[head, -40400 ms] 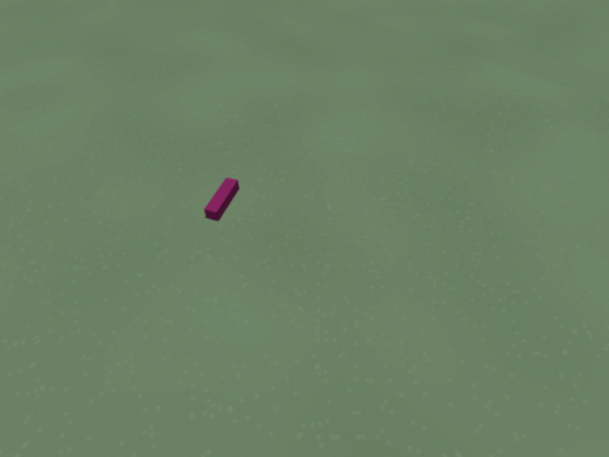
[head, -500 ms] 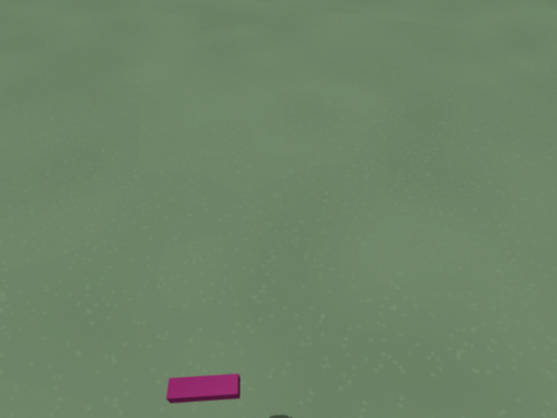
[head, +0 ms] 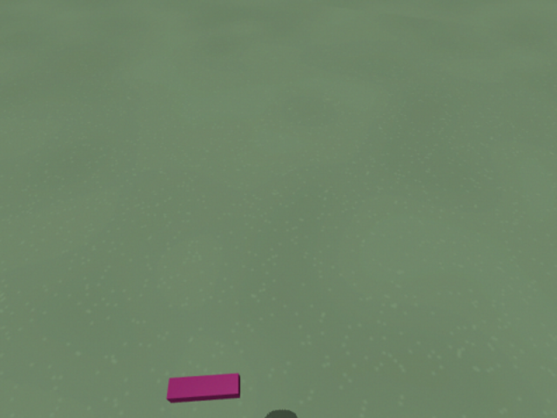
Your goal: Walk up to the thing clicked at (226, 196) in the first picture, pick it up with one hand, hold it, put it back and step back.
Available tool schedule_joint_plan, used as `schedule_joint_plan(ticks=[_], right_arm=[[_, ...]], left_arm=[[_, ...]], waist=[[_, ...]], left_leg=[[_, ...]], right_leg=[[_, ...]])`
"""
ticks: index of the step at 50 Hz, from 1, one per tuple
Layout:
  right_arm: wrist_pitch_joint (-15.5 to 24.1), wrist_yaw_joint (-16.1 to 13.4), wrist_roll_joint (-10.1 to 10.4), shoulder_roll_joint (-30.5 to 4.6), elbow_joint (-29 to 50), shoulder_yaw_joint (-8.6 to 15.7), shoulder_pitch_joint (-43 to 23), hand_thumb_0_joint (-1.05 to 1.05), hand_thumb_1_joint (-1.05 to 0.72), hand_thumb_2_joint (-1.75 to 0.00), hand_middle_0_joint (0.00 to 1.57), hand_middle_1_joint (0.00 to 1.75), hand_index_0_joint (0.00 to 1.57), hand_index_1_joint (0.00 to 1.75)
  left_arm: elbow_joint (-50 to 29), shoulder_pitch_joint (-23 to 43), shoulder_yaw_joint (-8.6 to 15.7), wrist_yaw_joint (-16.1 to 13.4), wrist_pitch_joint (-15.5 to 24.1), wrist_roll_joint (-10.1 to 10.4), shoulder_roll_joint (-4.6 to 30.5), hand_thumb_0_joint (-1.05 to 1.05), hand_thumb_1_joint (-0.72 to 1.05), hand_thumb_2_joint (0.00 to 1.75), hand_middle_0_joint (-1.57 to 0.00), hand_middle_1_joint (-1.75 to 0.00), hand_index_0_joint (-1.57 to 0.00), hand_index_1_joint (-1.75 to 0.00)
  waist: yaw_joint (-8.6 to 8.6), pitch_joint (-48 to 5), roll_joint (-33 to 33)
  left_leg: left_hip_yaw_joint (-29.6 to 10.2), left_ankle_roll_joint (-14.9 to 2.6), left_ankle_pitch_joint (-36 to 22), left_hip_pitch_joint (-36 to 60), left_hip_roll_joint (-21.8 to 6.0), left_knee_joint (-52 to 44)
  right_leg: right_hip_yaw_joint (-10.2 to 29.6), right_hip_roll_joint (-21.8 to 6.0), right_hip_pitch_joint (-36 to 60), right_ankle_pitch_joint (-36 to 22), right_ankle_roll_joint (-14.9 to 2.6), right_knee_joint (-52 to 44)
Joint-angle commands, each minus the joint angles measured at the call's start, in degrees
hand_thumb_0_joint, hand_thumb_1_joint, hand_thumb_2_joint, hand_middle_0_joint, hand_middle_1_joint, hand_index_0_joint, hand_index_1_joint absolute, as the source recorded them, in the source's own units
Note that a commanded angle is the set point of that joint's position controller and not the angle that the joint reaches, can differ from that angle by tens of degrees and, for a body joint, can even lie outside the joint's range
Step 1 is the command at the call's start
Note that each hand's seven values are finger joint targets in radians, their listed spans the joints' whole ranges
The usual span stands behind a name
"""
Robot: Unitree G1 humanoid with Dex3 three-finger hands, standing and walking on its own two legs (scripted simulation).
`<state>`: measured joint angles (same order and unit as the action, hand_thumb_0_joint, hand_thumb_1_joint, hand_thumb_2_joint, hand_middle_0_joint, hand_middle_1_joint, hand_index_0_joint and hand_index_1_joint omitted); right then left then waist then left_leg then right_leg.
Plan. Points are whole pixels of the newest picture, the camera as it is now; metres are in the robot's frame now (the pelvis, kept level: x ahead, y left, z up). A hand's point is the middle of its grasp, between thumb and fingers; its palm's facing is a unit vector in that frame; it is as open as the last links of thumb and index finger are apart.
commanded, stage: stand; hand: left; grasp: from above
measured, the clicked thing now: (204, 387) +0.36 +0.26 -0.75
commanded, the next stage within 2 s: step back in 0.28 s
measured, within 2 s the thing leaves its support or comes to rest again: neither
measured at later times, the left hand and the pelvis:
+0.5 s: hand out of the picture +0.08 +0.26 -0.16, palm faces -0.03 -0.91 -0.41, open 7.4 cm; pelvis -0.04 -0.01 -0.02, yaw -1 degrees
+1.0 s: hand out of the picture -0.03 +0.26 -0.17, palm faces +0.01 -0.93 -0.38, open 7.4 cm; pelvis -0.15 +0.00 -0.02, yaw +2 degrees
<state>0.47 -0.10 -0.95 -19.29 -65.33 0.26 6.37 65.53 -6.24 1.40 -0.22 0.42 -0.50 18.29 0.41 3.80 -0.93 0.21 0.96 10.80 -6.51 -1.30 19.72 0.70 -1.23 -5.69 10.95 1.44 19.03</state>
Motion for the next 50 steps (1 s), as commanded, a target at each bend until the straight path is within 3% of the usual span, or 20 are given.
schedule_joint_plan(ticks=[1, 13, 14, 16, 20, 24, 25, 26, 27, 28, 29, 30, 33, 38, 42, 44, 45, 46, 47, 50], right_arm=[[1.1, -0.8, 0.0, -11.7, 3.1, 2.3, -1.9, 0.00, -0.90, -0.90, 0.20, 0.30, 0.20, 0.30], [1.2, -0.6, 0.1, -11.9, 3.3, 2.4, -1.9, 0.00, -0.90, -0.90, 0.20, 0.30, 0.20, 0.30], [0.1, -0.4, 1.1, -15.4, 4.8, 3.6, -4.3, 0.00, -0.90, -0.90, 0.20, 0.30, 0.20, 0.30], [-0.6, -0.3, 1.7, -14.8, 6.0, 3.8, -2.4, 0.00, -0.90, -0.90, 0.20, 0.30, 0.20, 0.30], [-1.8, -0.1, 1.5, -16.9, 9.2, 5.4, -2.9, 0.00, -0.90, -0.90, 0.20, 0.30, 0.20, 0.30], [-2.3, -0.3, 0.7, -18.2, 14.0, 6.4, -5.6, 0.00, -0.90, -0.90, 0.20, 0.30, 0.20, 0.30], [-2.5, -0.2, 0.6, -17.9, 15.0, 6.4, -6.7, 0.00, -0.90, -0.90, 0.20, 0.30, 0.20, 0.30], [-2.9, -0.1, 0.7, -17.3, 16.1, 6.4, -8.6, 0.00, -0.90, -0.90, 0.20, 0.30, 0.20, 0.30], [-3.3, -0.1, 1.1, -15.2, 16.5, 5.9, -8.0, 0.00, -0.90, -0.90, 0.20, 0.30, 0.20, 0.30], [-3.7, -0.2, 1.8, -11.4, 17.7, 4.9, -8.4, 0.00, -0.90, -0.90, 0.20, 0.30, 0.20, 0.30], [-4.1, -1.0, 1.5, -10.7, 17.4, 4.7, -6.1, 0.00, -0.90, -0.90, 0.20, 0.30, 0.20, 0.30], [-4.4, -1.4, 1.1, -12.3, 16.2, 5.4, -2.9, 0.00, -0.90, -0.90, 0.20, 0.30, 0.20, 0.30], [-3.8, -1.1, 2.4, -14.8, 13.8, 6.1, 3.8, 0.00, -0.90, -0.90, 0.20, 0.30, 0.20, 0.30], [-3.1, -1.3, 0.5, -13.8, 16.7, 4.6, 0.2, 0.00, -0.90, -0.90, 0.20, 0.30, 0.20, 0.30], [-2.4, -1.0, -0.3, -13.2, 15.8, 5.0, 4.4, 0.00, -0.90, -0.90, 0.20, 0.30, 0.20, 0.30], [-2.1, -0.7, -0.7, -13.7, 14.2, 5.8, 8.6, 0.00, -0.90, -0.90, 0.20, 0.30, 0.20, 0.30], [-1.9, -0.5, -1.8, -16.3, 15.1, 6.6, 7.5, 0.00, -0.90, -0.90, 0.20, 0.30, 0.20, 0.30], [-1.8, 0.0, -1.7, -21.9, 16.3, 7.6, 4.6, 0.00, -0.90, -0.90, 0.20, 0.30, 0.20, 0.30], [-1.6, 0.2, -1.1, -24.4, 16.8, 8.1, 4.0, 0.00, -0.90, -0.90, 0.20, 0.30, 0.20, 0.30], [-1.1, -1.0, -1.2, -16.7, 18.2, 5.7, -2.9, 0.00, -0.90, -0.90, 0.20, 0.30, 0.20, 0.30]], left_arm=[[-3.6, 2.4, 1.9, -0.8, 1.2, -0.2, 12.4, 0.00, 0.90, 0.90, -0.20, -0.30, -0.20, -0.30], [-4.0, 1.9, 1.6, -0.7, 1.3, -0.1, 12.4, 0.00, 0.90, 0.90, -0.20, -0.30, -0.20, -0.30], [-5.9, 1.8, 3.5, -0.9, 0.6, 1.1, 17.3, 0.00, 0.90, 0.90, -0.20, -0.30, -0.20, -0.30], [-7.9, 0.7, 3.6, -1.3, 0.3, 1.2, 16.1, 0.00, 0.90, 0.90, -0.20, -0.30, -0.20, -0.30], [-11.3, 0.3, 3.1, -1.1, -1.0, 0.9, 14.3, 0.00, 0.90, 0.90, -0.20, -0.30, -0.20, -0.30], [-12.5, -4.7, 4.0, -0.8, -2.1, -0.1, 14.2, 0.00, 0.90, 0.90, -0.20, -0.30, -0.20, -0.30], [-12.5, -6.4, 4.2, -0.6, -2.1, -0.1, 13.9, 0.00, 0.90, 0.90, -0.20, -0.30, -0.20, -0.30], [-12.1, -8.8, 4.4, -0.5, -1.8, -0.2, 14.1, 0.00, 0.90, 0.90, -0.20, -0.30, -0.20, -0.30], [-12.7, -8.2, 4.9, -0.5, -1.4, -0.3, 15.7, 0.00, 0.90, 0.90, -0.20, -0.30, -0.20, -0.30], [-13.9, -6.7, 5.9, -0.6, -0.7, -0.9, 19.9, 0.00, 0.90, 0.90, -0.20, -0.30, -0.20, -0.30], [-16.4, -3.4, 6.5, -1.0, -0.5, -1.4, 23.7, 0.00, 0.90, 0.90, -0.20, -0.30, -0.20, -0.30], [-17.7, -0.8, 6.6, -1.3, -0.4, -1.5, 23.8, 0.00, 0.90, 0.90, -0.20, -0.30, -0.20, -0.30], [-20.3, 5.8, 5.5, -1.7, -0.4, -1.7, 18.1, 0.00, 0.90, 0.90, -0.20, -0.30, -0.20, -0.30], [-20.4, -4.0, 5.9, -2.6, -1.0, -1.5, 16.3, 0.00, 0.90, 0.90, -0.20, -0.30, -0.20, -0.30], [-22.0, -3.0, 6.2, -2.1, -1.9, -0.9, 17.8, 0.00, 0.90, 0.90, -0.20, -0.30, -0.20, -0.30], [-23.1, -1.1, 5.7, -1.7, -2.4, -0.3, 17.8, 0.00, 0.90, 0.90, -0.20, -0.30, -0.20, -0.30], [-23.6, -2.0, 5.0, -1.5, -2.6, -0.2, 15.7, 0.00, 0.90, 0.90, -0.20, -0.30, -0.20, -0.30], [-24.3, -0.7, 4.7, -1.5, -2.3, 0.0, 13.3, 0.00, 0.90, 0.90, -0.20, -0.30, -0.20, -0.30], [-24.2, 4.1, 5.9, -2.3, -2.2, -1.0, 15.5, 0.00, 0.90, 0.90, -0.20, -0.30, -0.20, -0.30], [-20.7, -2.8, 6.0, -2.3, -2.2, 0.3, 14.1, 0.00, 0.90, 0.90, -0.20, -0.30, -0.20, -0.30]], waist=[[0.03, -5.2, 1.2], [-0.15, -5.7, 1.2], [0.02, -0.4, 2.2], [0.39, -5.0, 1.1], [0.67, -7.4, -4.3], [-1.15, -9.2, -9.8], [-2.29, -8.6, -10.2], [-3.63, -8.4, -8.6], [-3.44, -6.4, -0.2], [-3.34, -2.2, 11.6], [-2.47, -2.1, 14.4], [-1.28, -2.8, 12.9], [1.93, -6.4, 8.8], [-4.63, -8.0, 8.7], [-2.21, -9.2, 12.8], [0.74, -8.8, 9.5], [0.57, -7.9, 2.2], [0.71, -5.3, -12.8], [4.08, -4.1, -14.1], [-2.15, -3.1, -4.7]], left_leg=[[-4.4, -1.88, -8.4, 1.8, -6.3, -2.6], [-4.0, -1.96, -10.2, 2.0, -6.4, -2.5], [-4.9, -3.08, -18.4, -1.0, -5.6, 3.0], [-4.0, -4.14, -23.4, 0.0, -6.2, 5.8], [-7.6, -8.75, -20.3, -3.6, -9.8, 4.7], [-12.1, -14.72, -20.2, -10.4, -16.2, 7.2], [-10.9, -14.08, -19.1, -12.0, -15.6, 9.1], [-8.8, -11.88, -16.3, -12.4, -13.1, 13.7], [-4.7, -7.53, -9.1, -13.6, -5.6, 22.7], [-1.5, -2.90, 9.4, -21.4, 5.3, 34.3], [-8.0, -2.36, 26.6, -22.1, 8.7, 43.8], [-12.1, -2.51, 27.8, -20.1, 7.9, 51.3], [-10.2, -1.01, 17.9, -18.9, 7.9, 53.9], [-7.3, 0.34, 19.8, -22.8, 5.4, 37.4], [-1.7, -1.55, 16.0, -12.7, 4.0, 17.7], [0.0, -2.89, 1.6, -3.9, 3.3, 5.1], [-11.0, -5.08, 0.7, -1.4, -4.1, 2.2], [-26.5, -11.49, -3.3, -1.7, -16.4, -2.3], [-31.8, -18.68, -9.3, -9.4, -22.1, -3.4], [-14.9, -14.05, -23.4, -5.3, -13.1, 4.0]], right_leg=[[4.4, -6.1, -0.2, -9.2, -2.11, -2.8], [4.3, -6.2, 0.7, -11.5, -2.15, -2.6], [4.9, -5.1, -4.7, -22.3, -2.68, 2.5], [3.7, -4.9, -3.6, -24.4, -3.60, 6.3], [1.4, -0.7, -6.2, -12.3, -3.83, 16.4], [0.9, 2.3, -6.3, 12.4, -4.48, 29.4], [1.0, 2.0, -5.6, 13.0, -4.73, 26.6], [2.2, 0.7, -4.6, 4.9, -5.15, 21.6], [8.6, -4.1, -6.4, -7.2, -6.54, 10.7], [22.4, -13.9, -6.8, -19.0, -8.76, 1.1], [29.0, -20.5, -10.8, -26.7, -16.86, 0.2], [30.5, -21.8, -14.6, -23.3, -19.30, -0.1], [15.1, -12.0, -8.5, -18.4, -14.35, 4.8], [14.2, -13.4, 5.7, -25.2, -15.31, 9.1], [13.1, -12.1, 2.9, -24.3, -12.31, 11.3], [11.1, -10.2, -5.3, -15.3, -8.60, 13.6], [9.0, -5.9, -13.6, -4.6, -5.47, 17.9], [1.4, 5.5, -23.2, 16.5, -2.59, 27.0], [6.9, 7.6, -20.4, 27.9, -1.43, 40.9], [11.3, 8.3, -23.9, 19.6, -2.37, 53.0]])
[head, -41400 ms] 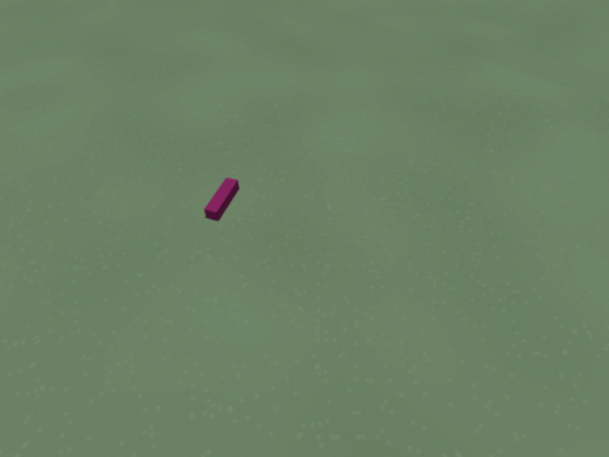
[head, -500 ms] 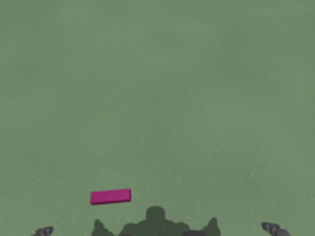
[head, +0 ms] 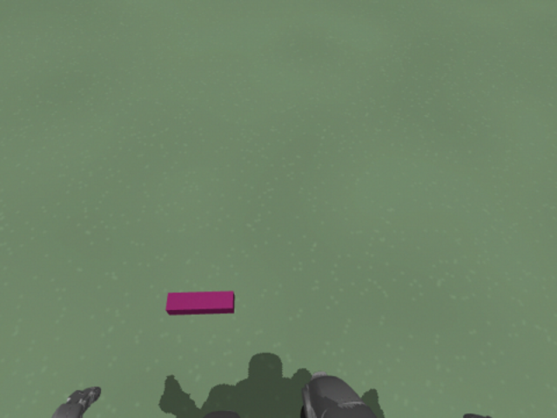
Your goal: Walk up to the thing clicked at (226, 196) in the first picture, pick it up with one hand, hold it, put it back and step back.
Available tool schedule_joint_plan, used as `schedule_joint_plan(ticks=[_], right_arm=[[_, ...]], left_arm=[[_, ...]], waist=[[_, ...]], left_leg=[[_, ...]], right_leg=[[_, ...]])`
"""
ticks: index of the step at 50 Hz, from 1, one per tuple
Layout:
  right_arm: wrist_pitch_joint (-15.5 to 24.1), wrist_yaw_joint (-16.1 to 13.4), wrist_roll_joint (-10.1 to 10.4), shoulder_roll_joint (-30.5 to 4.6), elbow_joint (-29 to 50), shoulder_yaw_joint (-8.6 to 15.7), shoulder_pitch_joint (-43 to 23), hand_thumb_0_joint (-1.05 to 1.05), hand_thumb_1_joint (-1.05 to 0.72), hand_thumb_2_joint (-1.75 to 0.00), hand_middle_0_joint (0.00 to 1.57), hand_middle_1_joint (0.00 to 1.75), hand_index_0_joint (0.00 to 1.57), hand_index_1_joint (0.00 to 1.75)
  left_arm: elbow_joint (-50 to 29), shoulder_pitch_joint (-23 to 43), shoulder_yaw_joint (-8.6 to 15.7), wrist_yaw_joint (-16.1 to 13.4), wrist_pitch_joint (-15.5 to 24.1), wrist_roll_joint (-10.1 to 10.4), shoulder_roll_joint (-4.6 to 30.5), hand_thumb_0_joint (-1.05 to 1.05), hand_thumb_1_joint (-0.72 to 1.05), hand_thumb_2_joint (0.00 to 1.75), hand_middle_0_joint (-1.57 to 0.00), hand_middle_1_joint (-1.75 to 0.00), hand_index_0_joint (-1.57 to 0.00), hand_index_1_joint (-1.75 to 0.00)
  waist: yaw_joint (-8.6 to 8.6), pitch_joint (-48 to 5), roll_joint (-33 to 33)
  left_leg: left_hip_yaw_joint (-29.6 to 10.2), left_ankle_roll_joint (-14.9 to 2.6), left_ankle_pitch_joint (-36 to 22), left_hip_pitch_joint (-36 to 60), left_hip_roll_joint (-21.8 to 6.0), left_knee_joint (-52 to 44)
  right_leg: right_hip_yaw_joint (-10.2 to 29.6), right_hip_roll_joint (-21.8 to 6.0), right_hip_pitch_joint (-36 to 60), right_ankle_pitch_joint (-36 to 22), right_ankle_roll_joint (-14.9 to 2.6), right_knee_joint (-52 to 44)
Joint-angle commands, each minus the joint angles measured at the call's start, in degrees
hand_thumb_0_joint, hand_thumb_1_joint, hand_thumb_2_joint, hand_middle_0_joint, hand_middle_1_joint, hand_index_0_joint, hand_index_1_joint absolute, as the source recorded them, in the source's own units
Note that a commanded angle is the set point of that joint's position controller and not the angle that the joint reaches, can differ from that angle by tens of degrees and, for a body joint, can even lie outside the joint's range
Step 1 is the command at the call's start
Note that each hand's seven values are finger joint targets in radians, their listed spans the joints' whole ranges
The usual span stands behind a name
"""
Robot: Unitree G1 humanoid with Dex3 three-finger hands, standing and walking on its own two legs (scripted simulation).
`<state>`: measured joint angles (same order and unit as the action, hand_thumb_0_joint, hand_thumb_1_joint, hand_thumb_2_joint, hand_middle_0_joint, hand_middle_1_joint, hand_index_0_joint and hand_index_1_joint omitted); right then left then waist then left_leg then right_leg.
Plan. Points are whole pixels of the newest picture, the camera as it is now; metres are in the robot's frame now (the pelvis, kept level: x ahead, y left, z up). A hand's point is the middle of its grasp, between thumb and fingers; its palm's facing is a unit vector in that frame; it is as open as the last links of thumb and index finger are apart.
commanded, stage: step back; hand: left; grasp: from above
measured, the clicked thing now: (201, 303) +0.52 +0.25 -0.73
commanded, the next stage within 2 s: none
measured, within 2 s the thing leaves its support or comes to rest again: neither
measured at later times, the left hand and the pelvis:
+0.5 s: hand out of the picture -0.02 +0.24 -0.12, palm faces -0.06 -0.90 -0.43, open 7.4 cm; pelvis -0.14 -0.01 +0.00, yaw -4 degrees
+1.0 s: hand out of the picture -0.22 +0.27 -0.15, palm faces -0.11 -0.91 -0.40, open 7.4 cm; pelvis -0.32 +0.00 +0.00, yaw -7 degrees
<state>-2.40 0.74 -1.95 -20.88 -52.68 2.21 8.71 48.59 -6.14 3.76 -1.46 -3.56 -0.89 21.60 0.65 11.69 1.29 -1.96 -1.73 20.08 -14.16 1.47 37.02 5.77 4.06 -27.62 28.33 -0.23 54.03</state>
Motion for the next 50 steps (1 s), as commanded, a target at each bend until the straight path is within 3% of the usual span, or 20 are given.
schedule_joint_plan(ticks=[1, 7, 10, 13, 14, 15, 16, 19, 21, 25, 28, 30, 31, 32, 33, 34, 37, 44, 48, 50], right_arm=[[1.8, -2.1, 0.0, -14.8, 6.3, 3.7, -5.1, 0.00, -0.90, -0.90, 0.20, 0.30, 0.20, 0.30], [1.5, -2.2, 0.4, -14.7, 6.8, 4.3, 1.0, 0.00, -0.90, -0.90, 0.20, 0.30, 0.20, 0.30], [0.9, -1.9, 0.5, -15.6, 7.9, 4.4, -1.1, 0.00, -0.90, -0.90, 0.20, 0.30, 0.20, 0.30], [0.0, -1.6, 1.8, -14.7, 8.1, 3.9, -2.9, 0.00, -0.90, -0.90, 0.20, 0.30, 0.20, 0.30], [0.0, -1.4, 2.0, -12.6, 8.8, 3.3, -1.9, 0.00, -0.90, -0.90, 0.20, 0.30, 0.20, 0.30], [-0.2, -1.9, 2.4, -10.5, 9.2, 3.1, -5.1, 0.00, -0.90, -0.90, 0.20, 0.30, 0.20, 0.30], [-0.7, -2.4, 1.9, -12.5, 8.6, 4.1, -5.8, 0.00, -0.90, -0.90, 0.20, 0.30, 0.20, 0.30], [-0.4, -2.4, 2.9, -13.0, 5.5, 3.7, 1.5, 0.00, -0.90, -0.90, 0.20, 0.30, 0.20, 0.30], [0.2, -2.7, 2.4, -12.9, 5.5, 3.1, 2.1, 0.00, -0.90, -0.90, 0.20, 0.30, 0.20, 0.30], [0.3, -2.7, 1.7, -12.1, 7.3, 2.9, 0.8, 0.00, -0.90, -0.90, 0.20, 0.30, 0.20, 0.30], [0.6, -2.3, 1.0, -11.8, 6.2, 3.5, 3.4, 0.00, -0.90, -0.90, 0.20, 0.30, 0.20, 0.30], [0.8, -1.7, 0.7, -11.6, 4.1, 4.0, 8.6, 0.00, -0.90, -0.90, 0.20, 0.30, 0.20, 0.30], [1.0, -1.6, 0.2, -12.2, 3.9, 4.5, 9.1, 0.00, -0.90, -0.90, 0.20, 0.30, 0.20, 0.30], [1.1, -1.3, -0.9, -16.6, 4.9, 5.5, 7.6, 0.00, -0.90, -0.90, 0.20, 0.30, 0.20, 0.30], [0.9, -0.7, -0.5, -22.4, 6.5, 6.4, 3.1, 0.00, -0.90, -0.90, 0.20, 0.30, 0.20, 0.30], [1.4, -0.8, -0.8, -21.9, 6.9, 6.5, 1.0, 0.00, -0.90, -0.90, 0.20, 0.30, 0.20, 0.30], [1.9, -1.9, -0.8, -15.4, 7.8, 4.3, -4.1, 0.00, -0.90, -0.90, 0.20, 0.30, 0.20, 0.30], [1.7, -2.1, 0.1, -14.7, 8.0, 4.9, 0.9, 0.00, -0.90, -0.90, 0.20, 0.30, 0.20, 0.30], [0.4, -1.8, -0.1, -16.1, 8.7, 5.0, -0.4, 0.00, -0.90, -0.90, 0.20, 0.30, 0.20, 0.30], [-0.4, -1.6, 0.6, -17.0, 8.8, 5.0, -2.7, 0.00, -0.90, -0.90, 0.20, 0.30, 0.20, 0.30]], left_arm=[[-3.4, -4.7, 3.8, -0.8, 1.8, 0.7, 11.1, 0.00, 0.90, 0.90, -0.20, -0.30, -0.20, -0.30], [-5.1, -2.8, 3.6, -0.1, 2.4, 0.1, 9.9, 0.00, 0.90, 0.90, -0.20, -0.30, -0.20, -0.30], [-3.7, -6.1, 3.5, 0.2, 2.9, 0.0, 9.2, 0.00, 0.90, 0.90, -0.20, -0.30, -0.20, -0.30], [-0.7, -11.4, 3.8, 0.0, 3.9, -1.1, 10.3, 0.00, 0.90, 0.90, -0.20, -0.30, -0.20, -0.30], [-1.5, -10.7, 4.8, 0.0, 4.3, -1.9, 14.2, 0.00, 0.90, 0.90, -0.20, -0.30, -0.20, -0.30], [-2.7, -7.2, 6.0, 0.2, 3.9, -1.1, 20.0, 0.00, 0.90, 0.90, -0.20, -0.30, -0.20, -0.30], [-4.9, -4.5, 5.9, 0.1, 4.4, -1.8, 20.7, 0.00, 0.90, 0.90, -0.20, -0.30, -0.20, -0.30], [-7.0, 2.2, 4.7, -0.4, 4.0, -0.9, 14.7, 0.00, 0.90, 0.90, -0.20, -0.30, -0.20, -0.30], [-7.2, -0.6, 4.4, -0.5, 3.7, -1.0, 13.2, 0.00, 0.90, 0.90, -0.20, -0.30, -0.20, -0.30], [-7.4, -4.5, 4.5, -1.2, 3.0, -1.2, 13.2, 0.00, 0.90, 0.90, -0.20, -0.30, -0.20, -0.30], [-8.0, -3.9, 4.2, -0.9, 2.4, -0.7, 13.7, 0.00, 0.90, 0.90, -0.20, -0.30, -0.20, -0.30], [-8.9, -0.9, 4.0, -0.5, 1.7, -0.2, 14.8, 0.00, 0.90, 0.90, -0.20, -0.30, -0.20, -0.30], [-8.9, -1.1, 3.4, -0.4, 1.3, -0.2, 13.3, 0.00, 0.90, 0.90, -0.20, -0.30, -0.20, -0.30], [-9.2, -2.1, 2.9, -0.3, 1.2, -0.1, 11.1, 0.00, 0.90, 0.90, -0.20, -0.30, -0.20, -0.30], [-9.6, 2.3, 3.7, -1.0, 1.4, 0.3, 12.2, 0.00, 0.90, 0.90, -0.20, -0.30, -0.20, -0.30], [-8.6, 3.5, 4.4, -1.5, 1.4, -0.7, 13.0, 0.00, 0.90, 0.90, -0.20, -0.30, -0.20, -0.30], [-5.0, -4.2, 4.3, -1.0, 1.1, 0.7, 11.6, 0.00, 0.90, 0.90, -0.20, -0.30, -0.20, -0.30], [-4.7, -4.4, 3.6, 0.2, 1.6, -0.4, 10.6, 0.00, 0.90, 0.90, -0.20, -0.30, -0.20, -0.30], [-2.2, -8.2, 3.3, 0.6, 2.2, -0.4, 10.5, 0.00, 0.90, 0.90, -0.20, -0.30, -0.20, -0.30], [0.8, -14.4, 3.2, 0.8, 2.4, -0.6, 9.7, 0.00, 0.90, 0.90, -0.20, -0.30, -0.20, -0.30]], waist=[[-2.88, -10.6, -8.4], [1.49, -12.2, -9.5], [0.48, -14.2, -12.8], [-2.26, -16.2, -9.3], [-1.54, -15.3, 0.4], [-3.54, -12.3, 15.0], [-3.68, -9.0, 13.4], [1.18, -9.5, 5.0], [-1.18, -11.4, 6.6], [-3.93, -13.4, 9.8], [-2.88, -15.7, 10.6], [0.28, -16.9, 9.8], [0.81, -15.7, 6.6], [0.29, -14.5, -6.1], [2.50, -12.0, -17.5], [2.48, -9.8, -13.8], [-3.44, -9.1, -6.4], [0.99, -12.2, -9.6], [0.31, -15.1, -12.5], [-2.93, -16.8, -12.3]], left_leg=[[-11.1, -11.16, -32.6, 2.1, -15.4, -12.5], [-10.3, -13.47, -35.3, 11.1, -16.3, -8.8], [-9.7, -10.85, -28.4, 8.8, -15.2, -7.4], [-7.7, -5.84, -19.7, 0.1, -12.5, -1.6], [-5.8, -2.07, -8.2, -10.7, -6.9, 4.8], [-1.0, 1.16, 12.4, -13.3, 3.5, 17.4], [-8.0, 1.77, 17.1, -10.9, 2.8, 29.2], [-8.6, 1.91, 8.2, -11.9, 5.7, 34.9], [-7.2, 3.06, 7.9, -13.2, 5.6, 32.3], [-5.1, 3.55, 10.7, -14.6, 2.2, 17.6], [-0.8, 2.15, 8.6, -7.4, 0.9, 3.7], [2.8, 0.74, -1.9, 2.2, 1.4, -8.2], [-0.9, -0.34, -5.8, 4.4, -0.7, -12.6], [-17.4, -4.61, -7.1, 6.7, -12.1, -16.6], [-29.0, -13.02, -10.4, -4.2, -22.6, -21.8], [-31.4, -15.58, -11.1, -8.8, -24.1, -22.2], [-14.2, -9.35, -23.2, -3.8, -15.1, -15.7], [-12.1, -12.76, -20.2, 8.3, -15.6, -13.5], [-11.5, -10.13, -17.7, 5.8, -15.3, -11.5], [-9.9, -7.79, -15.5, 1.8, -14.8, -9.1]], right_leg=[[5.3, 2.6, -1.7, 0.8, -0.53, 18.5], [1.0, 0.2, -0.2, 2.9, 2.32, 2.6], [-3.6, -2.0, 7.2, -1.6, 1.32, -13.1], [-3.8, -2.9, 20.3, -18.6, -0.64, -31.9], [9.9, -10.6, 24.0, -19.7, -3.35, -32.4], [23.7, -23.5, 14.0, -24.0, -13.78, -36.1], [29.0, -27.8, 5.5, -27.6, -17.88, -36.5], [8.9, -17.1, 9.6, -35.7, -11.00, -29.7], [7.1, -15.4, 14.7, -37.6, -11.09, -27.6], [9.8, -18.4, 24.5, -39.1, -12.54, -26.4], [9.3, -17.9, 23.5, -37.7, -11.01, -24.5], [7.3, -16.4, 17.1, -31.2, -8.09, -22.5], [6.6, -14.4, 12.5, -23.2, -5.55, -20.8], [2.3, -7.7, 2.3, -10.3, -2.35, -11.6], [-2.5, 1.1, 1.5, 8.6, -0.12, 2.8], [4.9, 1.8, 3.1, 8.9, -0.40, 13.0], [7.2, 3.0, -1.1, 0.3, -0.95, 21.4], [1.7, 0.3, 0.9, 1.7, 2.90, 4.6], [-4.0, -2.3, 10.3, -1.3, 1.45, -14.9], [-6.6, -2.3, 18.1, -10.4, -0.50, -28.6]])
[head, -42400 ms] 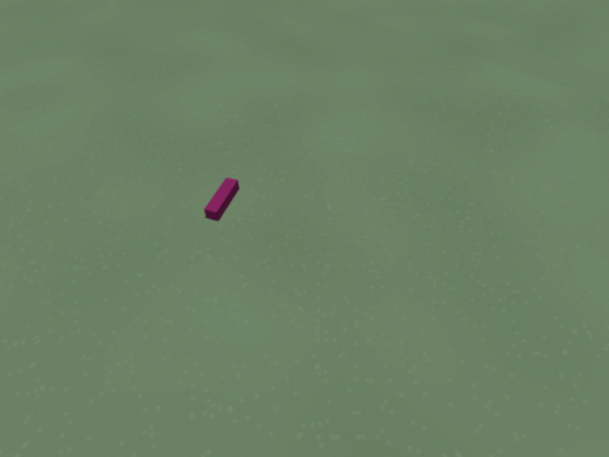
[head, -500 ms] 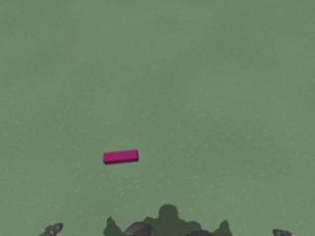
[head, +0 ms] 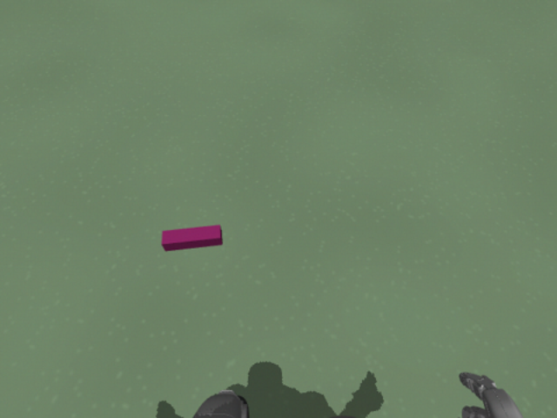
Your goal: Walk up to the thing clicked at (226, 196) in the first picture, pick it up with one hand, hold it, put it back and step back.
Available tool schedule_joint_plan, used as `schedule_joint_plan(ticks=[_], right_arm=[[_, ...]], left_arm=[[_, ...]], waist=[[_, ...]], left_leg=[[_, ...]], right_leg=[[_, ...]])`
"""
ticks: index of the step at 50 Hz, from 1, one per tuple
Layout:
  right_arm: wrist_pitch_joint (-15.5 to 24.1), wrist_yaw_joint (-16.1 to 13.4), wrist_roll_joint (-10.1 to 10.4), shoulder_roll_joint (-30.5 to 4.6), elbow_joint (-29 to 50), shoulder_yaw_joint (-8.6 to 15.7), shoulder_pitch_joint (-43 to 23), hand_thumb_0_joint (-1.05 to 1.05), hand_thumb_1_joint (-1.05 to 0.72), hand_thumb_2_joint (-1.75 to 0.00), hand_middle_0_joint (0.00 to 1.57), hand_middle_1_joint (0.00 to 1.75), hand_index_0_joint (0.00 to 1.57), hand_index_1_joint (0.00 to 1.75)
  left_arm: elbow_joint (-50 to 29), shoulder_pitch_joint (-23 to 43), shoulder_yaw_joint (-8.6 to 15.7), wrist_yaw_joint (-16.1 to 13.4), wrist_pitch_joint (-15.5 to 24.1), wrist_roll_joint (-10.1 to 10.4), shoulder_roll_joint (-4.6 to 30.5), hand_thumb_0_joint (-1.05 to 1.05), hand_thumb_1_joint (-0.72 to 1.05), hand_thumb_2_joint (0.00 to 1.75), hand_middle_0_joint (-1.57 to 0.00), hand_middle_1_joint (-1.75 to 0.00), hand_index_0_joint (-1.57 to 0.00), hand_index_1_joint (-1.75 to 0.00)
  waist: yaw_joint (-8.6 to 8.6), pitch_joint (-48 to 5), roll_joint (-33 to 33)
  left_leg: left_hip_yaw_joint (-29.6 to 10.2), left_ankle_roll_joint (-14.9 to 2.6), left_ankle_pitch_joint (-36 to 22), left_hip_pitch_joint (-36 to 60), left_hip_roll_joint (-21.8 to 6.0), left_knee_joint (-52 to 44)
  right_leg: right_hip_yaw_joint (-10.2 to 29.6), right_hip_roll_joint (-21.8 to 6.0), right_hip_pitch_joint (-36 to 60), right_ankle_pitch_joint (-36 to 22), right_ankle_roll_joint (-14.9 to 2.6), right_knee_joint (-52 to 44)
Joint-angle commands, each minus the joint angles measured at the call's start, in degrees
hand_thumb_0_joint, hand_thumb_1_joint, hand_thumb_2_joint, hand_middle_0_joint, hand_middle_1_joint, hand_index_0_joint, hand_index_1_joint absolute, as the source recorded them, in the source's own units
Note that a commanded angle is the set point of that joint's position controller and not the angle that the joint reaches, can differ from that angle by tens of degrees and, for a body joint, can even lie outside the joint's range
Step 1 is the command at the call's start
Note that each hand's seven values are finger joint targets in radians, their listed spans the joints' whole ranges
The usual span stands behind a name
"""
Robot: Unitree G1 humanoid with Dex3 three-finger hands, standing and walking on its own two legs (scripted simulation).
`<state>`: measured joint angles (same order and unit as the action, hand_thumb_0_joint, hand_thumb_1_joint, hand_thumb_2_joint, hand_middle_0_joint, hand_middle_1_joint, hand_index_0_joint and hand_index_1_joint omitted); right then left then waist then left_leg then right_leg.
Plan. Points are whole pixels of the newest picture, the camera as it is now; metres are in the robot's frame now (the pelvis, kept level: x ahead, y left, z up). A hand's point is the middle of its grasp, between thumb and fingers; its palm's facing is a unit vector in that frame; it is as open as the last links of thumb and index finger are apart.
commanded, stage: step back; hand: left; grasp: from above
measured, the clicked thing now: (192, 237) +0.80 +0.35 -0.73
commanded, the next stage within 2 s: stand in 1.48 s
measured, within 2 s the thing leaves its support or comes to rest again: neither
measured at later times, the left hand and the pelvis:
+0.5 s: hand out of the picture -0.08 +0.28 -0.14, palm faces +0.09 -0.92 -0.39, open 7.4 cm; pelvis -0.16 +0.00 +0.00, yaw +7 degrees
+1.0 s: hand out of the picture -0.15 +0.26 -0.14, palm faces +0.06 -0.94 -0.35, open 7.4 cm; pelvis -0.18 -0.01 +0.01, yaw +3 degrees
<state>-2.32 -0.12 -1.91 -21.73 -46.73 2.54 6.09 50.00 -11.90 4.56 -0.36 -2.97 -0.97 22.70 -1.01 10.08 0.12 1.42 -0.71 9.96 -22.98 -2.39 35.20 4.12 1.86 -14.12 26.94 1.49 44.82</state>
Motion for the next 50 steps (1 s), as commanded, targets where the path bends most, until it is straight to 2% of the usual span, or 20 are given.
schedule_joint_plan(ticks=[1, 2, 3, 4, 7, 14, 19, 20, 21, 22, 25, 30, 33, 34, 35, 36, 37, 42, 45, 50], right_arm=[[-0.7, -0.5, 0.8, -14.4, 2.8, 4.1, 0.2, 0.00, -0.90, -0.90, 0.20, 0.30, 0.20, 0.30], [-0.7, -0.4, 1.2, -11.4, 3.2, 3.3, 1.2, 0.00, -0.90, -0.90, 0.20, 0.30, 0.20, 0.30], [-0.5, -1.4, 1.4, -10.0, 4.1, 3.3, -3.2, 0.00, -0.90, -0.90, 0.20, 0.30, 0.20, 0.30], [-0.7, -1.9, 1.0, -12.3, 3.8, 4.3, -3.0, 0.00, -0.90, -0.90, 0.20, 0.30, 0.20, 0.30], [-0.3, -1.7, 2.2, -11.4, 0.5, 3.3, 4.0, 0.00, -0.90, -0.90, 0.20, 0.30, 0.20, 0.30], [0.4, -1.7, 0.5, -10.5, 2.2, 2.9, 2.3, 0.00, -0.90, -0.90, 0.20, 0.30, 0.20, 0.30], [1.2, -0.8, 0.1, -11.4, -3.6, 4.4, 12.5, 0.00, -0.90, -0.90, 0.20, 0.30, 0.20, 0.30], [1.4, -0.6, -1.1, -13.7, -3.5, 5.1, 10.9, 0.00, -0.90, -0.90, 0.20, 0.30, 0.20, 0.30], [1.3, 0.0, -1.0, -19.9, -1.6, 5.6, 5.8, 0.00, -0.90, -0.90, 0.20, 0.30, 0.20, 0.30], [1.8, 0.2, -1.0, -20.7, -0.8, 6.0, 4.3, 0.00, -0.90, -0.90, 0.20, 0.30, 0.20, 0.30], [3.3, -0.9, -1.1, -13.7, -1.0, 3.4, -0.6, 0.00, -0.90, -0.90, 0.20, 0.30, 0.20, 0.30], [3.3, 0.0, -1.5, -14.0, -2.1, 4.4, 2.3, 0.00, -0.90, -0.90, 0.20, 0.30, 0.20, 0.30], [2.6, 0.3, -0.4, -12.6, -2.1, 3.9, 1.3, 0.00, -0.90, -0.90, 0.20, 0.30, 0.20, 0.30], [2.7, 0.3, 0.0, -10.4, -1.8, 3.2, 2.0, 0.00, -0.90, -0.90, 0.20, 0.30, 0.20, 0.30], [3.0, 0.5, 0.4, -7.8, -0.9, 2.6, -0.4, 0.00, -0.90, -0.90, 0.20, 0.30, 0.20, 0.30], [3.1, 0.1, 0.4, -9.2, -1.9, 2.9, -0.2, 0.00, -0.90, -0.90, 0.20, 0.30, 0.20, 0.30], [3.3, 0.3, 0.2, -10.6, -2.9, 3.4, 2.0, 0.00, -0.90, -0.90, 0.20, 0.30, 0.20, 0.30], [4.9, 0.3, 0.0, -9.4, -5.7, 3.4, 5.0, 0.00, -0.90, -0.90, 0.20, 0.30, 0.20, 0.30], [5.1, 0.3, 0.0, -14.2, -5.7, 3.9, 1.5, 0.00, -0.90, -0.90, 0.20, 0.30, 0.20, 0.30], [5.0, 0.3, 0.5, -10.6, -6.2, 2.5, -1.8, 0.00, -0.90, -0.90, 0.20, 0.30, 0.20, 0.30]], left_arm=[[-0.1, -9.0, 2.9, -0.5, 2.0, -1.2, 9.9, 0.00, 0.90, 0.90, -0.20, -0.30, -0.20, -0.30], [-1.2, -7.9, 4.0, -0.3, 2.3, -2.0, 13.7, 0.00, 0.90, 0.90, -0.20, -0.30, -0.20, -0.30], [-3.3, -3.6, 5.3, -0.3, 1.9, -1.9, 20.3, 0.00, 0.90, 0.90, -0.20, -0.30, -0.20, -0.30], [-5.4, 0.9, 5.2, -0.6, 2.2, -1.9, 20.7, 0.00, 0.90, 0.90, -0.20, -0.30, -0.20, -0.30], [-7.2, 8.5, 3.5, -1.3, 2.6, -1.6, 13.1, 0.00, 0.90, 0.90, -0.20, -0.30, -0.20, -0.30], [-6.9, -0.8, 3.6, -2.3, 1.9, -1.7, 13.3, 0.00, 0.90, 0.90, -0.20, -0.30, -0.20, -0.30], [-7.1, 3.4, 2.3, -1.5, 1.1, -0.8, 13.2, 0.00, 0.90, 0.90, -0.20, -0.30, -0.20, -0.30], [-6.8, 1.2, 1.4, -1.3, 1.0, -0.7, 10.2, 0.00, 0.90, 0.90, -0.20, -0.30, -0.20, -0.30], [-7.6, 6.6, 1.4, -1.6, 1.4, 0.0, 9.9, 0.00, 0.90, 0.90, -0.20, -0.30, -0.20, -0.30], [-6.9, 9.8, 2.8, -2.0, 1.6, -1.2, 13.0, 0.00, 0.90, 0.90, -0.20, -0.30, -0.20, -0.30], [-2.4, 3.2, 2.2, -0.8, 1.6, 0.5, 10.6, 0.00, 0.90, 0.90, -0.20, -0.30, -0.20, -0.30], [-1.4, 4.5, 1.9, 0.8, 3.4, -0.8, 9.8, 0.00, 0.90, 0.90, -0.20, -0.30, -0.20, -0.30], [2.0, -0.5, 1.6, 0.0, 5.0, -1.3, 8.5, 0.00, 0.90, 0.90, -0.20, -0.30, -0.20, -0.30], [2.7, -2.6, 2.2, -0.2, 5.6, -1.8, 10.5, 0.00, 0.90, 0.90, -0.20, -0.30, -0.20, -0.30], [2.6, -2.7, 2.7, -0.4, 6.0, -2.0, 13.9, 0.00, 0.90, 0.90, -0.20, -0.30, -0.20, -0.30], [1.5, 1.3, 3.0, -0.2, 6.0, -2.0, 16.8, 0.00, 0.90, 0.90, -0.20, -0.30, -0.20, -0.30], [0.3, 4.1, 2.6, 0.0, 6.2, -1.4, 15.4, 0.00, 0.90, 0.90, -0.20, -0.30, -0.20, -0.30], [0.8, 4.8, -0.1, 0.5, 5.7, -0.9, 10.4, 0.00, 0.90, 0.90, -0.20, -0.30, -0.20, -0.30], [2.6, 3.7, -0.1, 0.7, 5.1, -0.3, 10.4, 0.00, 0.90, 0.90, -0.20, -0.30, -0.20, -0.30], [5.3, 1.3, 0.1, 0.2, 6.5, -0.2, 10.4, 0.00, 0.90, 0.90, -0.20, -0.30, -0.20, -0.30]], waist=[[-1.45, -14.4, -8.4], [-0.92, -11.5, 2.5], [-4.06, -8.2, 18.5], [-2.71, -4.2, 15.6], [2.79, -7.0, 5.8], [-3.81, -11.9, 10.9], [1.73, -15.0, 7.2], [0.81, -13.7, -1.8], [2.61, -10.6, -14.8], [4.02, -6.9, -10.9], [-1.12, -6.2, -4.6], [2.58, -6.3, -9.4], [-0.54, -8.3, -7.2], [-1.10, -10.7, -3.5], [-2.24, -9.9, 5.7], [-1.39, -7.0, 7.9], [0.43, -5.4, 4.9], [2.59, -9.2, 4.5], [0.82, -7.3, -2.7], [-1.08, -9.4, -5.0]], left_leg=[[-12.5, -5.96, 0.4, 5.0, -8.6, -5.1], [-10.8, -2.22, 12.2, -5.4, -0.5, 3.0], [-5.6, 0.74, 23.7, -6.3, 8.4, 18.0], [-12.2, 1.88, 24.8, -3.9, 5.9, 28.4], [-11.3, 1.68, 16.4, -3.4, 10.3, 34.8], [-5.8, 2.56, 21.7, -5.6, 5.6, 15.6], [-1.1, -1.06, 9.0, 14.8, 4.6, -12.6], [-14.2, -3.57, 14.1, 19.5, -3.2, -15.8], [-32.0, -11.75, 19.3, 8.9, -17.2, -21.5], [-36.1, -15.60, 22.3, -0.2, -20.0, -23.3], [-17.8, -8.54, 7.5, 2.2, -10.0, -16.3], [-17.4, -9.27, 22.0, 8.2, -10.1, -17.7], [-12.2, -6.28, 12.8, 5.0, -7.6, -9.8], [-10.2, -3.97, 11.7, 0.2, -5.4, -4.5], [-5.5, -0.13, 17.0, -7.7, 1.6, 2.2], [-4.8, 0.69, 20.9, -2.0, 1.9, 8.4], [-5.9, 0.91, 19.2, 0.7, 0.7, 9.2], [-7.2, -1.34, 6.7, 18.7, -0.2, -11.1], [-23.3, -7.96, 27.1, 10.2, -12.1, -20.7], [-10.9, -2.52, 3.0, 6.4, -4.8, -12.7]], right_leg=[[-2.0, -1.5, 7.3, -10.0, -3.42, -21.7], [12.9, -9.7, 8.0, -3.8, -6.01, -24.9], [27.2, -23.0, -6.0, -4.3, -14.97, -31.1], [30.1, -27.4, -15.2, -6.5, -18.33, -32.4], [7.4, -15.4, -7.3, -29.9, -11.63, -21.0], [9.2, -18.4, 11.8, -36.9, -13.45, -15.6], [5.2, -14.1, 0.4, -16.8, -7.77, -10.6], [2.1, -9.8, -10.9, -5.9, -5.06, -3.9], [-6.2, -1.3, -15.7, 8.3, -2.16, 5.5], [2.3, -2.3, -11.7, 9.5, -2.08, 14.4], [5.2, 0.0, -9.8, -1.2, -2.84, 16.8], [-2.7, -1.1, -4.8, 2.9, -1.34, -6.3], [-3.5, 0.1, 8.6, -9.4, -3.68, -26.2], [2.9, -3.1, 16.0, -9.5, -4.92, -26.8], [19.1, -12.0, 14.6, 0.7, -9.13, -28.4], [25.5, -19.9, 3.0, 8.9, -13.60, -30.6], [23.8, -20.0, -0.2, 8.5, -14.29, -29.7], [6.1, -9.4, -8.2, -9.3, -6.14, -20.5], [-1.6, -2.2, -5.3, -1.1, -3.40, -10.8], [3.0, -5.0, 7.0, -15.5, -4.55, -21.0]])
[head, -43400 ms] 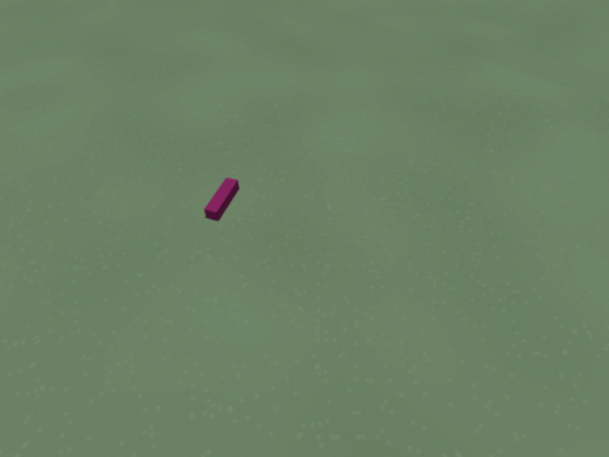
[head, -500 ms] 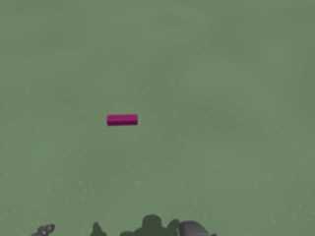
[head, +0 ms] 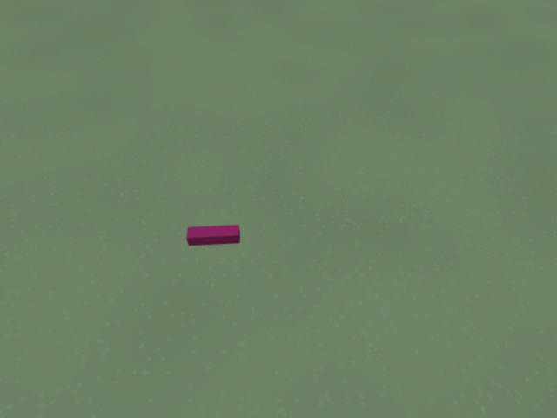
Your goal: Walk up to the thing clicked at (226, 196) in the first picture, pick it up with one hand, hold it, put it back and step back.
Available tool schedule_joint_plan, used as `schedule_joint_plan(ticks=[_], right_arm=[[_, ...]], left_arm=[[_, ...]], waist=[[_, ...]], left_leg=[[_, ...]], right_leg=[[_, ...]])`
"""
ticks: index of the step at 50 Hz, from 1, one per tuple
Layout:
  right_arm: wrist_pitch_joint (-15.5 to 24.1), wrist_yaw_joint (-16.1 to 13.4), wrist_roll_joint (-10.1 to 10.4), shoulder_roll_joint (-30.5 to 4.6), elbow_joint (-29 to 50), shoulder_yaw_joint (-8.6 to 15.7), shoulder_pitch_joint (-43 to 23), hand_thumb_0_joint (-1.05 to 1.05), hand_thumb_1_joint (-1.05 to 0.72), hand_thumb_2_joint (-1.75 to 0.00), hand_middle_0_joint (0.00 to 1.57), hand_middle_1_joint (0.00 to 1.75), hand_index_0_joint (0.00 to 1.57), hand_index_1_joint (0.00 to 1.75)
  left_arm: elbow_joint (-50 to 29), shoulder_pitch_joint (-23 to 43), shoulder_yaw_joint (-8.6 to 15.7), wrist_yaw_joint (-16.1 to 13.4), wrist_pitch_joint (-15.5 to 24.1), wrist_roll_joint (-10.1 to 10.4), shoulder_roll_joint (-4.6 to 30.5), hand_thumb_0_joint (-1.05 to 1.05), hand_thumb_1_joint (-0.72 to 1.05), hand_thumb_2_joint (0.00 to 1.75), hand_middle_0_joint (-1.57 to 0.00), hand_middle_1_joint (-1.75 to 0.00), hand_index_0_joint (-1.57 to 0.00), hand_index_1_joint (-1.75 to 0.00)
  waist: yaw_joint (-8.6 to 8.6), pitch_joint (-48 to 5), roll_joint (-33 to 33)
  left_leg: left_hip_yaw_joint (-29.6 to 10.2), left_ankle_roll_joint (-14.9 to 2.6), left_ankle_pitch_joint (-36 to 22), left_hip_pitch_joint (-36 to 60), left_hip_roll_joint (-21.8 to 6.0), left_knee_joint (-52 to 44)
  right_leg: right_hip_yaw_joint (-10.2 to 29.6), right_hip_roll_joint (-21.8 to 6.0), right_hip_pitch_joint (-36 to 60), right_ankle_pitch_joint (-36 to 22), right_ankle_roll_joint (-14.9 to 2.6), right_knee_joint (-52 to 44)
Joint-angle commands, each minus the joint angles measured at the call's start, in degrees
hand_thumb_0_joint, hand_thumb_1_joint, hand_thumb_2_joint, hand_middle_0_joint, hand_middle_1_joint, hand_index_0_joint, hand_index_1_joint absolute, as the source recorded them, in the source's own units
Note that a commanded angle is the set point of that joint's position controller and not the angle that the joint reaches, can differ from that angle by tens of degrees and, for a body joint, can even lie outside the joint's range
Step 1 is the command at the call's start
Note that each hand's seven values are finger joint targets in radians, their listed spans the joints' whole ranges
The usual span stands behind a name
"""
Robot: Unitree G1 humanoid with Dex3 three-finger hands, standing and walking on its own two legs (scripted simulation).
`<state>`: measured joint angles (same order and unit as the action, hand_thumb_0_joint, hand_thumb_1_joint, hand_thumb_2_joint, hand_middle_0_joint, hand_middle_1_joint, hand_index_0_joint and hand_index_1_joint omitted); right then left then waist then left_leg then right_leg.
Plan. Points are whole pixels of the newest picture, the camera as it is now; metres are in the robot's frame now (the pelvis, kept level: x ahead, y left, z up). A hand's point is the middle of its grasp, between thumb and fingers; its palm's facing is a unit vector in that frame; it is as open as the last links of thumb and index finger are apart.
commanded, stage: step back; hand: left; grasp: from above
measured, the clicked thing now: (213, 235) +1.00 +0.30 -0.74
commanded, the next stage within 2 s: stand in 0.48 s
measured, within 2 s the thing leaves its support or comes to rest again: neither
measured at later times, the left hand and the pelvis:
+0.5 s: hand out of the picture +0.13 +0.26 -0.15, palm faces +0.01 -0.93 -0.37, open 7.4 cm; pelvis +0.03 +0.00 +0.00, yaw +0 degrees
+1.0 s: hand out of the picture +0.07 +0.25 -0.14, palm faces +0.00 -0.94 -0.33, open 7.4 cm; pelvis -0.01 +0.00 +0.02, yaw +1 degrees
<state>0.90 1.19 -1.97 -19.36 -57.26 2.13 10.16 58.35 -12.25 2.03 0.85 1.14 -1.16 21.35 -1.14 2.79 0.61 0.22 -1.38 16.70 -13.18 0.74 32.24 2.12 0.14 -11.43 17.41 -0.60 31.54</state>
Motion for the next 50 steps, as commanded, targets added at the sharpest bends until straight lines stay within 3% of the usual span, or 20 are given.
schedule_joint_plan(ticks=[1, 4, 11, 15, 20, 23, 24, 25, 26, 27, 29, 31, 36, 39, 44, 48, 50], right_arm=[[1.7, -1.0, 0.7, -12.7, 4.3, 3.0, -5.7, 0.00, -0.90, -0.90, 0.20, 0.30, 0.20, 0.30], [1.9, -1.2, 0.5, -12.2, 3.2, 3.0, -5.0, 0.00, -0.90, -0.90, 0.20, 0.30, 0.20, 0.30], [1.9, -1.5, 0.8, -12.8, 1.4, 3.4, -5.0, 0.00, -0.90, -0.90, 0.20, 0.30, 0.20, 0.30], [1.7, -1.7, 0.9, -12.6, 0.9, 3.2, -5.6, 0.00, -0.90, -0.90, 0.20, 0.30, 0.20, 0.30], [1.3, -1.7, 0.7, -12.3, 1.0, 3.3, -7.4, 0.00, -0.90, -0.90, 0.20, 0.30, 0.20, 0.30], [1.3, -1.6, 0.6, -11.7, 0.6, 3.1, -7.2, 0.00, -0.90, -0.90, 0.20, 0.30, 0.20, 0.30], [1.3, -1.7, 1.5, -11.9, 0.5, 2.0, -7.9, 0.00, -0.90, -0.90, 0.20, 0.30, 0.20, 0.30], [1.5, -1.9, 1.5, -13.0, 0.0, 2.3, -6.6, 0.00, -0.90, -0.90, 0.20, 0.30, 0.20, 0.30], [1.6, -1.9, 1.5, -14.1, -0.5, 2.4, -7.5, 0.00, -0.90, -0.90, 0.20, 0.30, 0.20, 0.30], [1.6, -2.1, 1.4, -14.1, -0.5, 2.4, -7.5, 0.00, -0.90, -0.90, 0.20, 0.30, 0.20, 0.30], [1.4, -2.3, 1.7, -13.1, -1.0, 1.8, -7.1, 0.00, -0.90, -0.90, 0.20, 0.30, 0.20, 0.30], [1.3, -2.5, 1.8, -12.9, -1.0, 1.6, -7.7, 0.00, -0.90, -0.90, 0.20, 0.30, 0.20, 0.30], [0.9, -2.2, 1.9, -12.4, -1.6, 1.0, -10.1, 0.00, -0.90, -0.90, 0.20, 0.30, 0.20, 0.30], [1.0, -1.9, 1.9, -12.1, -2.3, 0.7, -10.3, 0.00, -0.90, -0.90, 0.20, 0.30, 0.20, 0.30], [1.1, -1.5, 1.5, -12.3, -3.3, 0.7, -9.8, 0.00, -0.90, -0.90, 0.20, 0.30, 0.20, 0.30], [1.2, -1.3, 1.4, -12.1, -3.7, 0.6, -9.0, 0.00, -0.90, -0.90, 0.20, 0.30, 0.20, 0.30], [1.4, -1.2, 1.3, -12.2, -3.8, 0.7, -9.5, 0.00, -0.90, -0.90, 0.20, 0.30, 0.20, 0.30]], left_arm=[[-3.1, 2.1, 2.7, -1.1, 2.5, 0.0, 12.8, 0.00, 0.90, 0.90, -0.20, -0.30, -0.20, -0.30], [-3.3, 4.0, 2.8, -1.4, 2.4, 0.0, 13.9, 0.00, 0.90, 0.90, -0.20, -0.30, -0.20, -0.30], [-3.1, 7.0, 2.3, -1.8, 1.9, 0.3, 12.3, 0.00, 0.90, 0.90, -0.20, -0.30, -0.20, -0.30], [-2.9, 7.5, 2.3, -1.9, 1.7, 0.4, 12.4, 0.00, 0.90, 0.90, -0.20, -0.30, -0.20, -0.30], [-2.5, 6.6, 2.6, -2.2, 1.6, 0.2, 13.7, 0.00, 0.90, 0.90, -0.20, -0.30, -0.20, -0.30], [-2.8, 8.4, 2.6, -2.2, 1.5, 0.2, 14.0, 0.00, 0.90, 0.90, -0.20, -0.30, -0.20, -0.30], [-1.8, 10.5, 1.1, -2.1, 1.1, 1.3, 10.9, 0.00, 0.90, 0.90, -0.20, -0.30, -0.20, -0.30], [-2.0, 10.5, 1.2, -2.2, 0.7, 1.5, 10.4, 0.00, 0.90, 0.90, -0.20, -0.30, -0.20, -0.30], [-1.6, 9.1, 0.8, -2.3, 0.6, 1.7, 9.9, 0.00, 0.90, 0.90, -0.20, -0.30, -0.20, -0.30], [-1.2, 9.2, 0.8, -2.4, 0.5, 1.5, 10.2, 0.00, 0.90, 0.90, -0.20, -0.30, -0.20, -0.30], [-0.3, 9.1, 0.8, -2.4, 0.6, 1.3, 10.4, 0.00, 0.90, 0.90, -0.20, -0.30, -0.20, -0.30], [0.1, 9.4, 0.7, -2.3, 0.5, 1.3, 10.1, 0.00, 0.90, 0.90, -0.20, -0.30, -0.20, -0.30], [1.6, 10.1, 0.4, -2.0, 0.3, 0.8, 10.1, 0.00, 0.90, 0.90, -0.20, -0.30, -0.20, -0.30], [2.4, 10.4, 0.3, -1.8, 0.4, 0.7, 10.1, 0.00, 0.90, 0.90, -0.20, -0.30, -0.20, -0.30], [3.4, 10.2, 0.3, -1.4, 0.6, 0.6, 10.0, 0.00, 0.90, 0.90, -0.20, -0.30, -0.20, -0.30], [3.8, 9.8, 0.2, -1.2, 0.9, 0.4, 10.3, 0.00, 0.90, 0.90, -0.20, -0.30, -0.20, -0.30], [3.8, 8.9, 0.2, -1.2, 1.1, 0.5, 10.3, 0.00, 0.90, 0.90, -0.20, -0.30, -0.20, -0.30]], waist=[[-0.49, -2.7, -4.4], [0.40, -3.8, -0.7], [0.66, -5.0, 0.1], [0.30, -6.0, -0.7], [-0.12, -6.3, 1.0], [0.49, -5.9, 2.0], [1.65, -3.6, -1.1], [1.68, -5.2, -1.4], [0.79, -6.8, -2.2], [1.07, -8.2, -2.2], [1.34, -9.3, -2.0], [1.35, -9.3, -3.0], [1.06, -6.6, -1.9], [1.22, -5.8, -1.2], [1.22, -2.6, -1.3], [1.42, -2.3, -0.6], [0.88, -3.6, -0.8]], left_leg=[[-7.5, -1.03, -2.9, -3.5, -6.0, -7.7], [-4.8, -0.68, -7.6, -1.6, -4.4, -4.2], [-6.3, -2.75, -17.4, 2.3, -6.5, -4.6], [-5.7, -2.55, -22.1, 1.9, -6.4, -3.6], [-3.7, -2.03, -18.8, 0.3, -4.9, 0.1], [-3.7, -1.49, -17.4, 0.5, -4.6, -0.6], [-7.7, -1.67, -25.6, 5.2, -7.0, -6.7], [-8.6, -2.12, -32.1, 7.4, -8.9, -7.8], [-9.1, -2.66, -36.4, 9.8, -9.5, -6.8], [-8.3, -2.54, -39.3, 11.1, -9.5, -6.1], [-6.7, -1.75, -40.2, 12.3, -8.7, -6.9], [-6.1, -1.10, -38.3, 12.7, -8.2, -8.6], [-6.1, -0.44, -23.1, 10.2, -7.8, -13.3], [-6.3, -0.27, -19.8, 9.5, -7.8, -14.8], [-7.4, -0.09, -7.4, 6.4, -7.6, -18.1], [-7.6, -0.07, -5.5, 5.9, -7.5, -18.7], [-7.4, -0.10, -8.7, 8.1, -7.6, -17.9]], right_leg=[[6.6, -4.8, 4.9, -6.8, -3.28, -7.9], [8.6, -7.7, 4.9, -11.9, -4.40, -7.0], [3.7, -5.1, 3.8, -15.5, -2.95, -3.5], [3.7, -5.1, 5.8, -18.1, -2.98, -2.2], [6.8, -7.7, 7.1, -19.1, -4.52, -3.3], [8.0, -8.7, 6.2, -18.1, -4.97, -3.6], [6.0, -7.2, 1.3, -24.3, -2.34, -4.5], [3.5, -5.4, 3.0, -24.3, -1.00, -3.6], [3.1, -5.1, 4.3, -24.8, -0.60, -4.4], [2.8, -5.4, 5.8, -26.7, -0.49, -5.3], [2.6, -5.4, 7.8, -29.2, -0.53, -6.1], [2.4, -5.4, 8.5, -28.3, -0.46, -7.5], [2.9, -6.1, 8.6, -19.8, -0.07, -12.8], [3.3, -6.5, 8.6, -17.5, 0.05, -14.1], [3.8, -6.5, 5.9, -8.6, 0.07, -16.5], [4.1, -6.7, 5.1, -7.2, -0.17, -17.0], [4.2, -7.0, 4.7, -8.9, -0.36, -16.9]])
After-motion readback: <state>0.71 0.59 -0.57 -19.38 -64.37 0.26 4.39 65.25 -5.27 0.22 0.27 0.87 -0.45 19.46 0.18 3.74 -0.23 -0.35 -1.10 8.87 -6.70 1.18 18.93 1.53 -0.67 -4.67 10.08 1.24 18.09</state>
